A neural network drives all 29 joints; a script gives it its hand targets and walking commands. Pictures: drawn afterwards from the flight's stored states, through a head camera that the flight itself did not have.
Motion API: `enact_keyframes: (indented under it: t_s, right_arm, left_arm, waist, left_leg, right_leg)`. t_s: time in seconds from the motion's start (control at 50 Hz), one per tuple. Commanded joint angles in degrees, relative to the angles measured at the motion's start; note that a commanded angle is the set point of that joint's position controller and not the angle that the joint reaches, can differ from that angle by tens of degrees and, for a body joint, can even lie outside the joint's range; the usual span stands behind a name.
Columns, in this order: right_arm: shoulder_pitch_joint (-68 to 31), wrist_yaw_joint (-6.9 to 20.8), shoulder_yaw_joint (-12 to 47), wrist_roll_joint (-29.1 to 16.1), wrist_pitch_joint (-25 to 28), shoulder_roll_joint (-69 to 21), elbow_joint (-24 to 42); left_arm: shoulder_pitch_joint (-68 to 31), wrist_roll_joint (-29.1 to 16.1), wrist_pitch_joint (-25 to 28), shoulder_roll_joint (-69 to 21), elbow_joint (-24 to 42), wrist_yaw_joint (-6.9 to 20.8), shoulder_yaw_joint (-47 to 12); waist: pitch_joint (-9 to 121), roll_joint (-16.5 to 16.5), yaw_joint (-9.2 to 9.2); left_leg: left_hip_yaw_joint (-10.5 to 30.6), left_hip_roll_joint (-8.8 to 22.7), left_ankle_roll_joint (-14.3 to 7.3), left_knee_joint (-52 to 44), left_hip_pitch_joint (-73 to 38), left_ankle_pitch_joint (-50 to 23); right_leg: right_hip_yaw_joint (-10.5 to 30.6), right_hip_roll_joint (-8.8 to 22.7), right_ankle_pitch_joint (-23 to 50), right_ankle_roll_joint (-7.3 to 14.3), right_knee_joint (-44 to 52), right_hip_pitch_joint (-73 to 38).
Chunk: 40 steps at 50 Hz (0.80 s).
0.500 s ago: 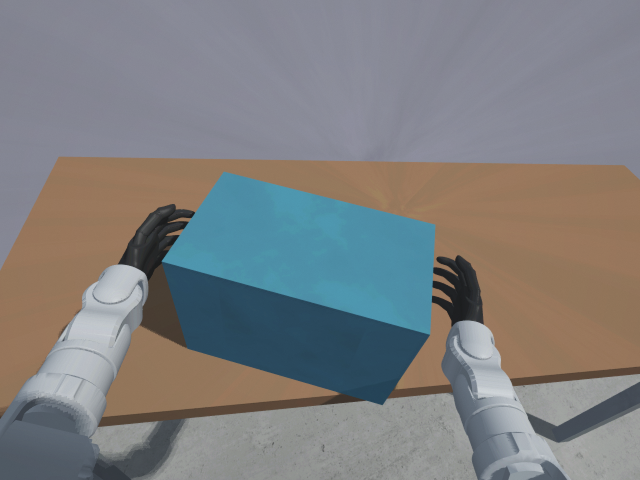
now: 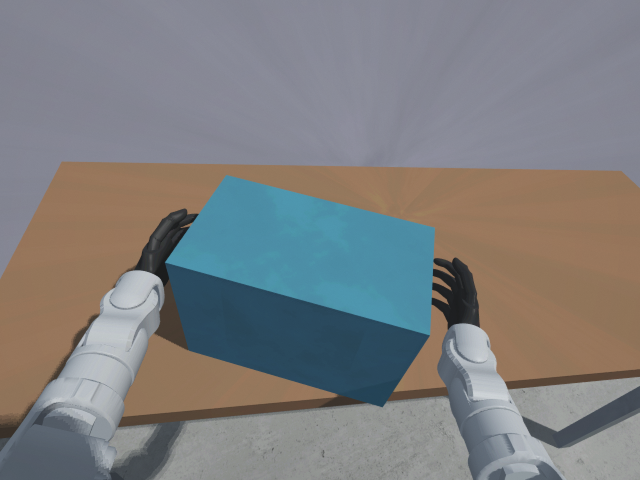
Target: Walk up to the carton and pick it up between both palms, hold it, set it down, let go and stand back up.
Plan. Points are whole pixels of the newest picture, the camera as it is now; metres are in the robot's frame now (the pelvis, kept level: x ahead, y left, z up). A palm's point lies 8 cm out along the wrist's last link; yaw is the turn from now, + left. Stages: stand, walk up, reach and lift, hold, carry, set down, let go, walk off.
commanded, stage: reach and lift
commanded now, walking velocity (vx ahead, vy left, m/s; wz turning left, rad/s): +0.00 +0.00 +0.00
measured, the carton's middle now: (305, 292) +0.39 -0.01 +0.03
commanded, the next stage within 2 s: none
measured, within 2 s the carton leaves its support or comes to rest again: leaves its support in 1.02 s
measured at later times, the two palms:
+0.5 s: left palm (163, 265) +0.41 +0.18 +0.06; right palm (448, 320) +0.33 -0.20 +0.04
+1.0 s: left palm (165, 264) +0.40 +0.18 +0.07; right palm (451, 319) +0.33 -0.20 +0.04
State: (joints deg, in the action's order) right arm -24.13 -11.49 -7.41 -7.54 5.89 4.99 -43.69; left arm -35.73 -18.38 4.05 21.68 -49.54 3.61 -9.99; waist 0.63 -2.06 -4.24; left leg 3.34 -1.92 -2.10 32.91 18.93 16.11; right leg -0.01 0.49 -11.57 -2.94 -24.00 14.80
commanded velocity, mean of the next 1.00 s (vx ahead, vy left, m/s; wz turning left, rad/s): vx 0.00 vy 0.00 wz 0.00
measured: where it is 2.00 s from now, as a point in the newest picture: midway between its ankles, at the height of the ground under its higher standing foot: outside the picture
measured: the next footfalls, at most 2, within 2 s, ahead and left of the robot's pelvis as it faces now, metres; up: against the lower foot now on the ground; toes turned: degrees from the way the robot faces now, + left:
none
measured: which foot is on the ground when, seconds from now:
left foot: down 0.00-1.00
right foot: down 0.00-1.00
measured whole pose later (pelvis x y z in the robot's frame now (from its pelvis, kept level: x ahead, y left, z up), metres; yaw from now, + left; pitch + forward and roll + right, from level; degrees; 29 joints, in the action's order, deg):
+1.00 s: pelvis +0.00 +0.00 +0.00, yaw +0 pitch +3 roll -3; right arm -25.6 -15.2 -7.4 -7.5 6.2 2.8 -44.8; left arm -36.9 -18.3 1.7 19.2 -48.9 2.0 -7.6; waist 0.4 -1.7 -4.2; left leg 3.3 -1.9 -2.1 32.9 19.6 15.8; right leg 0.0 0.5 -11.3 -3.0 -24.0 15.5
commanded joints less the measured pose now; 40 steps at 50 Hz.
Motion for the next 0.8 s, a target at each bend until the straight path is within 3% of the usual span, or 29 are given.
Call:
enact_keyframes:
  t_s: [0.0,0.12,0.16,0.18,0.2,0.4,0.44,0.54,0.6,0.62,0.66,0.68,0.74,0.78]
  right_arm:
    - [-26.8,-2.0,1.2,-1.0,2.4,0.0,3.9]
    - [-29.0,-2.6,-0.3,0.7,2.8,-1.4,6.4]
    - [-29.5,-2.6,-1.3,1.3,3.5,-0.8,7.4]
    - [-28.8,-2.7,-0.8,1.1,3.5,-1.2,7.9]
    - [-29.3,-2.7,-1.5,1.6,3.7,-0.9,7.0]
    - [-26.7,-3.4,0.0,0.7,5.2,-1.6,8.3]
    - [-27.0,-3.4,-0.1,0.7,5.1,-1.7,7.6]
    - [-27.8,-3.4,0.5,0.1,4.8,-2.5,6.3]
    - [-28.5,-3.7,1.0,0.5,4.7,-3.3,7.5]
    - [-28.5,-3.6,0.4,0.8,4.8,-3.2,7.0]
    - [-28.9,-3.6,0.7,0.4,4.6,-3.7,6.7]
    - [-29.8,-3.6,1.1,0.3,4.4,-3.6,7.7]
    - [-29.6,-3.5,1.1,0.4,4.5,-4.0,7.4]
    - [-29.8,-3.6,1.2,0.2,4.9,-4.1,9.3]
  left_arm:
    - [-31.9,5.0,1.7,-1.3,8.8,0.8,5.9]
    - [-34.2,4.0,2.3,-2.0,8.3,0.4,5.0]
    - [-34.1,4.4,2.3,-3.1,10.4,0.0,4.5]
    - [-33.5,4.0,2.2,-2.3,9.9,0.0,5.5]
    - [-33.8,4.2,2.3,-2.4,10.4,-0.1,5.0]
    - [-31.3,5.5,0.4,-3.9,15.4,-0.3,6.5]
    - [-31.7,5.5,0.3,-4.3,15.3,-0.2,6.0]
    - [-32.5,6.6,0.2,-4.3,14.7,-0.2,7.0]
    - [-32.5,6.4,0.4,-5.3,14.0,-0.1,6.8]
    - [-33.1,6.4,0.8,-5.0,14.3,-0.1,6.4]
    - [-33.2,6.3,0.6,-5.1,14.1,0.0,6.2]
    - [-33.3,6.2,0.5,-5.0,13.8,0.0,6.6]
    - [-33.7,6.1,0.6,-6.0,15.0,-0.4,5.4]
    - [-33.4,6.2,0.7,-6.3,16.7,-0.5,5.4]
  waist:
    - [27.0,12.3,-8.68]
    - [30.6,11.3,-9.13]
    - [32.7,13.0,-9.52]
    - [33.4,12.1,-8.88]
    - [33.6,13.2,-9.55]
    - [36.6,14.4,-8.39]
    - [35.0,14.3,-9.04]
    - [33.0,14.4,-8.11]
    - [33.5,12.7,-8.00]
    - [33.4,13.4,-8.79]
    - [33.1,13.3,-8.63]
    - [32.9,12.8,-7.56]
    - [33.7,14.4,-8.58]
    - [35.8,14.1,-8.15]
  left_leg:
    - [-0.2,4.6,7.1,-4.3,-15.4,-24.2]
    - [-0.6,4.5,6.3,-4.1,-12.4,-20.1]
    - [0.0,5.0,7.1,-4.3,-14.3,-22.4]
    - [-0.2,4.8,6.9,-3.4,-13.9,-23.3]
    - [0.2,5.1,7.3,-3.4,-14.1,-23.6]
    - [0.6,5.4,8.8,-0.7,-20.7,-37.0]
    - [0.5,5.4,8.8,-0.9,-20.4,-36.8]
    - [0.2,5.3,8.7,-1.6,-19.7,-34.6]
    - [-0.2,5.1,8.1,-2.2,-18.9,-32.3]
    - [0.0,5.3,8.2,-2.2,-18.7,-32.2]
    - [0.2,5.5,8.1,-2.4,-18.9,-32.7]
    - [-0.8,5.1,8.0,-2.5,-17.8,-30.8]
    - [-0.3,5.1,8.7,-2.3,-19.7,-32.8]
    - [-0.1,5.3,8.9,-1.5,-20.4,-35.5]
  right_leg:
    - [-2.8,-1.4,13.7,3.0,1.8,0.0]
    - [-2.9,-1.1,12.6,3.0,1.1,0.9]
    - [-3.7,-1.6,13.9,3.0,0.9,1.9]
    - [-3.2,-1.4,13.9,3.1,0.8,1.4]
    - [-3.4,-1.5,14.0,3.0,0.6,2.0]
    - [-3.4,-2.2,19.0,2.9,1.5,3.6]
    - [-3.6,-2.3,18.9,2.8,1.6,4.0]
    - [-3.5,-2.2,17.1,2.9,2.0,3.4]
    - [-3.5,-2.2,16.7,2.9,2.2,3.0]
    - [-3.7,-2.1,16.2,2.7,1.9,3.6]
    - [-3.6,-2.1,16.2,2.8,2.1,3.6]
    - [-3.5,-2.1,15.6,2.9,2.2,2.6]
    - [-3.8,-2.2,16.2,3.1,2.3,3.6]
    - [-3.7,-2.3,17.6,3.0,2.1,3.5]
